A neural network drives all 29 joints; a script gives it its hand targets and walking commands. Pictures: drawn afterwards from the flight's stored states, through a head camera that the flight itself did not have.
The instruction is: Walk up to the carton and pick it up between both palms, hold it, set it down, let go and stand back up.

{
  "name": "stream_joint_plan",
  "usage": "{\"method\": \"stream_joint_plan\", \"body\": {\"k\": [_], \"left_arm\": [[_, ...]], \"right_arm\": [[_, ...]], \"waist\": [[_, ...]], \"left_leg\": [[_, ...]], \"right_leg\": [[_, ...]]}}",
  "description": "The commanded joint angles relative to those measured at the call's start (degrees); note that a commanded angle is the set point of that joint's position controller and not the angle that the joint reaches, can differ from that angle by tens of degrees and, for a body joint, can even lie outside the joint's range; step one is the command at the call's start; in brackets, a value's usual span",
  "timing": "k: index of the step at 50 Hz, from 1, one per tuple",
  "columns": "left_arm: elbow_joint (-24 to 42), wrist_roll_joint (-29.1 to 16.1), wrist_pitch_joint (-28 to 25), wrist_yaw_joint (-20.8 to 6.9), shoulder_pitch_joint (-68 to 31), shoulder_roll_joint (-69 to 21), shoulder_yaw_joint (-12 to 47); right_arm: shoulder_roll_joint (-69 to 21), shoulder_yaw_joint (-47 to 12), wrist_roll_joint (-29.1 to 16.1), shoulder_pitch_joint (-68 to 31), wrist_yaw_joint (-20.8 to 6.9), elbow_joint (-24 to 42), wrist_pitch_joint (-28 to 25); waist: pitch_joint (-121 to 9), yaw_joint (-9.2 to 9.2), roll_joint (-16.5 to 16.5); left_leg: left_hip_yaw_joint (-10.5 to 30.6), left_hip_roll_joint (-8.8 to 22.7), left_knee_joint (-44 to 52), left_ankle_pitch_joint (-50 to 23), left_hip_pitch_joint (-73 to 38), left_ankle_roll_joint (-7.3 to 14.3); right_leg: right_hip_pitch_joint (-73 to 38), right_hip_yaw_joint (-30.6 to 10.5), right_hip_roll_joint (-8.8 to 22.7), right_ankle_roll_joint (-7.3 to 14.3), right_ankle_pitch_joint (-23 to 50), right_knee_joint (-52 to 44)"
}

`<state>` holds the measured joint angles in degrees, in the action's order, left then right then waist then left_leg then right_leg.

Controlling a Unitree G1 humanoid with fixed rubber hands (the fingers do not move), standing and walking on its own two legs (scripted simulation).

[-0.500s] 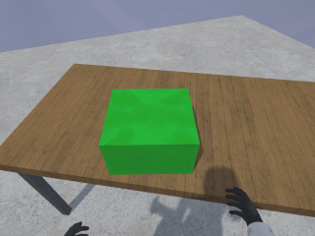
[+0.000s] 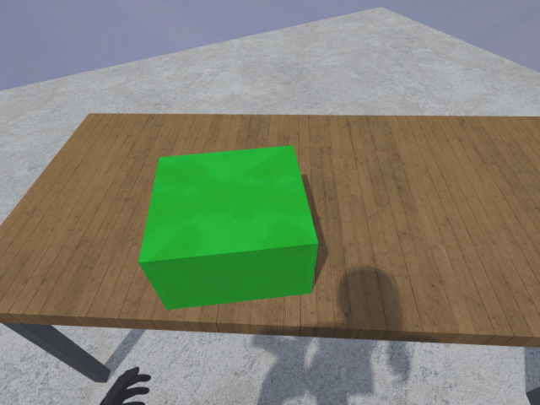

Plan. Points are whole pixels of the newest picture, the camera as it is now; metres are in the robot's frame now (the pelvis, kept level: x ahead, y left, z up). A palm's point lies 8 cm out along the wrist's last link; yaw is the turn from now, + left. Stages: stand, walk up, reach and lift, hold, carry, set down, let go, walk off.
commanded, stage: stand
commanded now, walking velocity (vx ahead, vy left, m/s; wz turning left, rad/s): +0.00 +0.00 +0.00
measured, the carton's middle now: (233, 223) +0.46 +0.08 -0.03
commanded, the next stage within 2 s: none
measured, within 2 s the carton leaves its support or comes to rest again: neither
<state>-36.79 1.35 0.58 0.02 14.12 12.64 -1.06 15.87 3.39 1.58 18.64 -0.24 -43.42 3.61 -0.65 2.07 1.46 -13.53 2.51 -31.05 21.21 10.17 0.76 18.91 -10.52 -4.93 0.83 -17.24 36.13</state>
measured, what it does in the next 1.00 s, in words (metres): stands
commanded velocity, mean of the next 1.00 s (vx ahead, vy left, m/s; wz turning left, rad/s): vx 0.00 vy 0.00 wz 0.00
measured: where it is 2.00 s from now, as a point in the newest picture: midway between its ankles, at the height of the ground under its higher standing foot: outside the picture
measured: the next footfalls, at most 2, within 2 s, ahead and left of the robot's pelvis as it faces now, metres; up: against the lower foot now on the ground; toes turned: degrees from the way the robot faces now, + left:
none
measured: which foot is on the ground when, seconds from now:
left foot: down 0.00-1.00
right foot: down 0.00-1.00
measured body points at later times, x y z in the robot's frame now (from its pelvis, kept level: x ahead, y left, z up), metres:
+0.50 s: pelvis +0.00 -0.01 +0.00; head +0.01 -0.03 +0.45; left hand +0.11 +0.25 -0.10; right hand +0.06 -0.28 -0.14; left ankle -0.05 +0.10 -0.73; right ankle +0.02 -0.11 -0.73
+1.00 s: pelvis +0.01 +0.00 +0.00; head +0.02 -0.02 +0.45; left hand +0.10 +0.25 -0.12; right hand +0.03 -0.27 -0.15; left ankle -0.05 +0.10 -0.73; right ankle +0.02 -0.11 -0.73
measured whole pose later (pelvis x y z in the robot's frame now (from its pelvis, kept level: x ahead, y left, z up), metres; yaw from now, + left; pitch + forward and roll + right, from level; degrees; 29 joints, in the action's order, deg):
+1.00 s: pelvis +0.01 +0.00 +0.00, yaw -1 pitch +0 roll +1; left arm -45.5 0.9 0.7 2.0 16.6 12.1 -0.4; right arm 15.0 2.0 0.9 18.5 0.9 -52.1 3.6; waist 0.4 1.7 1.2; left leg -12.3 2.7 -28.8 21.1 7.2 0.3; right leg 16.1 -10.5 -5.7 1.3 -16.5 33.4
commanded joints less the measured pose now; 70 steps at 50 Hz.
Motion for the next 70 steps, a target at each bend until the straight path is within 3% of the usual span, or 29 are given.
{"method": "stream_joint_plan", "body": {"k": [1, 4, 7, 8, 14, 16, 18, 19, 26, 27, 29, 32, 34, 35, 37, 39, 45, 48, 54, 58, 59, 60, 61, 63, 64, 66, 67, 68, 70], "left_arm": [[4.3, -0.1, -1.1, 0.8, 0.9, 8.4, -2.0], [4.1, -0.1, -1.1, 1.2, 1.2, 7.2, -1.7], [4.0, 0.3, -0.9, 1.3, 0.4, 7.9, -2.0], [3.8, 0.3, -0.9, 1.4, 0.6, 8.2, -2.0], [2.5, -0.1, -1.1, 1.0, 2.2, 7.3, -1.9], [2.5, 0.0, -1.0, 1.2, 2.1, 6.5, -1.7], [1.9, -0.2, -1.0, 1.0, 2.9, 6.6, -1.7], [1.4, -0.1, -1.1, 1.2, 3.5, 7.3, -1.7], [0.3, -0.1, -0.9, 1.9, 4.3, 8.3, -1.7], [-0.7, -0.2, -0.9, 2.0, 4.3, 7.9, -1.5], [-0.5, -0.3, -0.9, 2.1, 3.1, 7.3, -1.4], [-1.0, -0.5, -1.2, 1.9, 3.4, 6.6, -1.5], [-1.8, -0.4, -0.9, 1.9, 3.5, 6.1, -1.3], [-1.9, -0.4, -0.6, 1.6, 3.5, 6.5, -1.5], [-2.5, -0.5, -0.5, 1.7, 3.8, 6.0, -1.3], [-3.0, -0.5, -0.5, 1.5, 4.1, 6.9, -1.6], [-4.7, -0.4, -0.6, 2.1, 2.9, 7.4, -1.5], [-5.9, -0.4, -0.6, 2.5, 4.7, 8.0, -1.5], [-7.1, -0.7, -0.7, 2.4, 2.4, 6.4, -1.0], [-8.4, -0.7, -0.6, 2.5, 2.7, 6.4, -1.1], [-8.9, -0.8, -0.5, 2.5, 3.0, 5.7, -0.9], [-8.7, -0.6, -0.3, 2.4, 1.9, 5.7, -0.8], [-9.0, -0.7, -0.2, 2.3, 1.1, 5.8, -0.8], [-10.3, -0.8, -0.3, 2.5, 3.9, 6.2, -0.7], [-11.1, -0.6, -0.3, 2.6, 4.7, 6.5, -0.7], [-10.9, -0.5, 0.0, 2.6, 2.5, 7.4, -1.0], [-11.5, -0.5, 0.1, 2.7, 3.4, 7.3, -0.9], [-12.1, -0.7, 0.1, 2.7, 3.9, 7.4, -0.8], [-12.0, -0.5, 0.0, 2.6, 2.7, 7.5, -0.8]], "right_arm": [[7.0, 2.0, 0.0, -0.5, 0.2, 3.4, -1.0], [7.1, 1.8, 0.1, 0.5, 0.5, 1.9, -0.5], [6.4, 1.5, -0.1, 0.9, 0.4, 1.3, -0.6], [6.0, 1.4, -0.2, 0.3, 0.4, 1.5, -0.8], [6.8, 1.4, -0.1, -0.2, 0.6, 0.5, -1.2], [7.6, 1.4, -0.1, 0.4, 0.8, -0.1, -1.0], [8.1, 1.5, -0.2, 0.4, 0.8, -0.4, -0.9], [8.1, 1.7, -0.3, 0.1, 0.9, -0.4, -0.7], [5.8, 0.8, -0.5, 1.4, 0.7, -1.3, -0.6], [5.8, 0.7, -0.4, 1.8, 0.7, -2.1, -0.7], [7.2, 0.8, -0.6, 2.1, 0.6, -2.3, -1.3], [7.3, 0.7, -0.4, 1.7, 1.0, -3.5, -1.7], [6.8, 0.5, -0.4, 0.2, 1.3, -3.3, -1.6], [6.4, 0.4, -0.7, 0.2, 1.4, -3.4, -1.4], [6.4, 0.5, -0.6, 1.0, 1.5, -4.0, -1.0], [6.7, 0.5, -0.5, 0.4, 1.6, -4.3, -0.7], [5.7, 0.3, -0.5, 2.1, 1.4, -5.6, -0.5], [5.9, 0.3, -0.6, 2.5, 1.3, -6.5, -0.7], [6.5, 0.2, -0.5, 2.4, 1.6, -8.1, -1.2], [6.9, 0.2, -0.8, 2.8, 2.0, -9.1, -1.0], [6.4, 0.2, -0.5, 3.4, 2.0, -9.4, -1.0], [5.8, 0.1, -0.5, 4.3, 2.1, -9.8, -0.8], [5.6, -0.1, -0.5, 3.5, 2.0, -10.0, -0.7], [4.8, -0.2, -0.3, 3.3, 2.2, -10.2, -0.4], [4.6, -0.2, -0.5, 3.4, 2.1, -10.2, -0.2], [3.5, -0.5, -0.7, 4.9, 1.9, -10.8, -0.1], [4.2, -0.4, -0.6, 4.9, 1.8, -11.3, -0.1], [3.4, -0.6, -0.5, 5.3, 1.9, -11.4, -0.3], [4.3, -0.6, -0.4, 5.7, 1.7, -11.6, -0.7]], "waist": [[-2.3, -0.79, -3.5], [1.3, -0.6, -7.5], [0.5, -0.26, -5.1], [0.2, -0.45, -5.9], [-1.6, -0.62, 0.8], [0.4, -0.3, -0.8], [0.5, -0.69, 0.0], [0.4, -0.88, -3.0], [0.4, -0.26, -8.0], [2.8, -0.05, -7.7], [-0.5, 0.28, -6.1], [0.0, -0.57, 2.2], [-0.2, -0.82, 2.3], [0.6, -0.89, 2.6], [1.6, -0.77, 0.0], [2.7, -0.94, 0.4], [1.6, -0.09, -6.2], [-0.3, -0.74, -7.2], [3.1, -0.58, 0.5], [0.9, -0.51, 1.4], [1.0, -0.37, -0.4], [1.5, 0.18, 1.1], [3.7, 0.15, 0.6], [4.2, -0.69, -0.6], [3.5, -0.96, -3.9], [3.5, -0.06, -6.5], [4.2, -0.45, -4.4], [3.5, -0.31, -6.7], [3.7, 0.09, -6.2]], "left_leg": [[6.9, 3.8, 5.1, -6.4, -4.9, 1.8], [6.6, 2.8, 4.6, -3.5, -3.5, 1.4], [7.4, 2.7, 5.1, -2.0, -4.4, 1.6], [7.3, 2.6, 5.0, -2.0, -5.9, 1.5], [8.0, 6.6, 8.4, -6.5, -6.3, 2.9], [7.9, 6.8, 8.3, -7.2, -4.1, 2.8], [6.9, 6.6, 8.0, -7.4, -4.5, 2.8], [6.0, 5.1, 6.2, -5.1, -4.5, 2.4], [7.0, 1.3, 3.0, -2.3, -6.9, 1.0], [7.4, 1.4, 4.0, -2.0, -5.8, 1.0], [8.9, 3.4, 5.8, -6.5, -8.3, 1.8], [8.7, 6.4, 8.6, -14.6, -8.2, 2.4], [8.8, 8.6, 8.4, -21.2, -9.0, 3.5], [8.6, 9.7, 8.9, -19.5, -6.7, 4.2], [6.9, 7.1, 7.4, -16.0, -6.0, 3.3], [6.2, 6.0, 7.9, -8.5, -4.4, 2.7], [6.4, 2.6, 5.4, -4.2, -5.3, 1.7], [6.5, 2.0, 5.1, -4.5, -7.4, 1.5], [7.7, 6.2, 8.2, -12.9, -7.5, 2.8], [6.9, 7.4, 8.5, -15.2, -8.7, 3.4], [7.2, 7.7, 8.2, -13.7, -8.4, 3.6], [6.8, 7.0, 7.9, -12.5, -7.0, 3.4], [6.8, 6.9, 7.8, -14.9, -6.8, 3.3], [6.1, 6.3, 6.8, -10.5, -5.2, 2.9], [5.7, 4.1, 5.7, -6.9, -5.1, 2.1], [6.0, 2.1, 4.9, -3.3, -5.1, 1.3], [6.0, 1.5, 4.7, -3.0, -6.1, 1.2], [6.6, 1.8, 4.9, -3.3, -7.2, 1.4], [7.1, 2.4, 6.1, -4.4, -8.3, 1.4]], "right_leg": [[2.9, -4.1, 4.5, 2.2, 21.4, -5.2], [4.4, -6.3, 5.3, 2.6, 18.4, -8.1], [5.3, -7.2, 5.3, 2.9, 13.8, -9.2], [6.0, -7.3, 4.9, 2.6, 13.2, -10.0], [4.0, -1.6, 3.0, 1.7, 16.3, -4.9], [3.3, -1.5, 3.0, 1.7, 17.8, -4.4], [2.9, -1.5, 3.3, 1.7, 17.6, -4.4], [2.7, -3.2, 4.0, 2.0, 18.1, -6.3], [4.7, -10.9, 6.8, 4.2, 14.2, -13.5], [5.1, -11.1, 6.9, 4.0, 12.6, -14.4], [3.4, -7.6, 4.9, 3.3, 17.6, -11.2], [2.8, -2.4, 3.0, 2.0, 19.2, -6.1], [3.7, -0.1, 2.5, 1.4, 16.3, -4.1], [1.9, 0.8, 2.6, 1.2, 15.5, -3.9], [1.4, -1.3, 3.9, 1.8, 19.6, -4.5], [1.5, -2.2, 3.9, 2.0, 18.8, -5.4], [1.4, -7.6, 6.0, 3.6, 19.0, -9.2], [1.3, -7.9, 5.8, 3.6, 17.5, -10.6], [2.7, -2.3, 3.5, 2.4, 19.6, -6.2], [1.5, -1.0, 3.4, 1.9, 19.6, -4.7], [1.6, -0.8, 3.4, 2.2, 19.4, -4.4], [0.7, -1.6, 3.8, 2.3, 18.8, -4.9], [1.9, -1.4, 3.8, 2.4, 20.8, -4.6], [0.8, -2.8, 4.7, 2.7, 22.1, -6.1], [-0.3, -5.4, 5.4, 3.1, 20.5, -7.7], [0.5, -8.3, 6.8, 4.4, 17.3, -10.5], [1.9, -9.7, 6.9, 4.6, 15.3, -11.9], [2.3, -9.4, 6.7, 4.4, 14.0, -12.8], [3.7, -8.3, 5.8, 4.1, 13.8, -12.7]]}}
